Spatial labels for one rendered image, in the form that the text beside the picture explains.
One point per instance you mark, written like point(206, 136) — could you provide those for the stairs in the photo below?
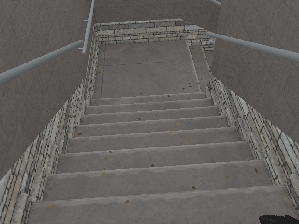
point(202, 61)
point(158, 159)

